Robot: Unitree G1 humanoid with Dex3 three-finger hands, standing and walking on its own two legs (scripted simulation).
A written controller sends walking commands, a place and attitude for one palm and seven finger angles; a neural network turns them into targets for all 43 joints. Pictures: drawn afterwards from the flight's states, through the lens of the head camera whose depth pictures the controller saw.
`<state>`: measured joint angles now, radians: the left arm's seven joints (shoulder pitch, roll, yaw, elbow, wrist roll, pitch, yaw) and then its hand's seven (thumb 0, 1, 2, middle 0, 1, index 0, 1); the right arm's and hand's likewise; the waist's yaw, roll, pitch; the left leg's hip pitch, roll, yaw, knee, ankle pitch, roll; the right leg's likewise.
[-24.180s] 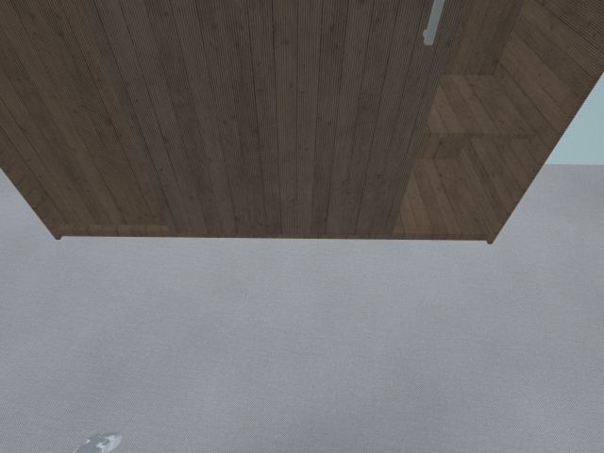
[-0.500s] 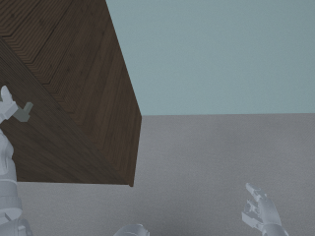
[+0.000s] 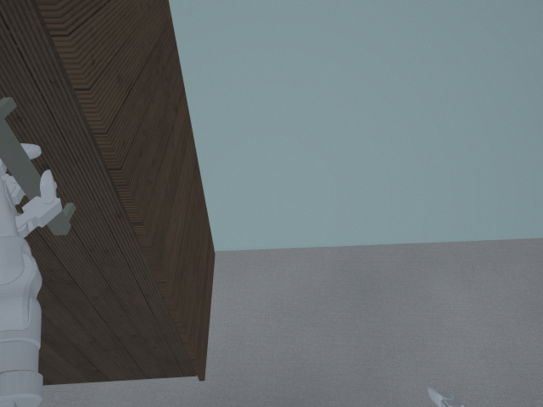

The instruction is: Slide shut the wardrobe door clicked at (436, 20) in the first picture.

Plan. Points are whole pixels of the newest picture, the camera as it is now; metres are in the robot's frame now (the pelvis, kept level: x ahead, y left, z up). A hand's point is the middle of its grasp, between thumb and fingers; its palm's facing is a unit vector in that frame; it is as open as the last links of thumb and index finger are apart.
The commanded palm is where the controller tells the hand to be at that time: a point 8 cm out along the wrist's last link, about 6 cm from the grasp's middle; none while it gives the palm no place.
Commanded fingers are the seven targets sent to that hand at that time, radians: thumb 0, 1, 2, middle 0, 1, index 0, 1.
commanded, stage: stop walking and hold the door there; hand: left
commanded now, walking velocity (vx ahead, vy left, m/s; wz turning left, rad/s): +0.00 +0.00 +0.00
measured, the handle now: (36, 172) +0.37 +0.35 +0.19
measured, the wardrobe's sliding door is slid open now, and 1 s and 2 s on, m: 0.00 0.00 0.00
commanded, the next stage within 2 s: none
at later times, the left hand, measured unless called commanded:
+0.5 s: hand (53, 200) +0.33 +0.32 +0.17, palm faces +0.48 -0.86 -0.15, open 6.5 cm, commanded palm +0.29 +0.32 +0.17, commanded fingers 0.00 0.90 0.90 -0.45 -1.40 -0.45 -1.40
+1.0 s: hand (50, 202) +0.33 +0.32 +0.17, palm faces +0.47 -0.85 -0.22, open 6.6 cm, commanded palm +0.28 +0.35 +0.17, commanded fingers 0.00 0.90 0.90 -0.45 -1.40 -0.45 -1.40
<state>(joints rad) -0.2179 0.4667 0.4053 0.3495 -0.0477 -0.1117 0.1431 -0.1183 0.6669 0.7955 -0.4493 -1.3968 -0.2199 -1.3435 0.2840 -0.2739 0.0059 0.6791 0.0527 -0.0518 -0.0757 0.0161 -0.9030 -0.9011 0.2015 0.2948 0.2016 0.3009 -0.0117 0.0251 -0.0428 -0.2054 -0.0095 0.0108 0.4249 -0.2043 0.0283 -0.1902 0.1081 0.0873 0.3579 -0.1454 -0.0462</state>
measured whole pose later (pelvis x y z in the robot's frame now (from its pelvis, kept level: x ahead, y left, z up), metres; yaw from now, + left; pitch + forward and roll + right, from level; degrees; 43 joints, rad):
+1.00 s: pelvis -0.01 +0.05 -0.01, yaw +2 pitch +0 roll +0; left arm -0.21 0.38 0.32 0.08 -0.06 -0.08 0.16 -0.12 0.72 0.78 -0.45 -1.40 -0.15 -1.31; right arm 0.14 -0.30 0.00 0.63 0.04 0.02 -0.09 0.01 -0.90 -0.90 0.20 0.29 0.20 0.30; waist -0.02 0.02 0.06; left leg -0.37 -0.02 -0.04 0.73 -0.43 0.00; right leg -0.30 -0.04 -0.03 0.52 -0.21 0.01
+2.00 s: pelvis -0.07 +0.13 +0.00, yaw -1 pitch +0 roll +0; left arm -0.43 0.29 0.16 0.36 -0.09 -0.06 0.14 -0.03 0.76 0.85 -0.45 -1.40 -0.20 -1.37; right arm 0.23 -0.27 0.03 0.71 0.03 -0.01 -0.09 0.01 -0.90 -0.90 0.20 0.30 0.20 0.30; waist 0.01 0.07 -0.01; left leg -0.27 0.06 0.08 0.47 -0.19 -0.01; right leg -0.17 0.04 -0.08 0.44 -0.27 -0.05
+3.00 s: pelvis -0.09 +0.16 -0.01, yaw -2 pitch +0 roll +0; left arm -0.51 0.29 0.18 0.45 -0.03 -0.13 0.14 -0.01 -0.54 0.21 -0.42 -1.30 -0.27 -1.18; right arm 0.30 -0.24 0.03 0.75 0.03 -0.14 -0.08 0.02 -0.90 -0.90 0.20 0.30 0.20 0.30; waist -0.01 0.02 -0.01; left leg -0.35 0.00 0.06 0.55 -0.21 0.03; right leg -0.28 0.01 -0.03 0.56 -0.29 -0.01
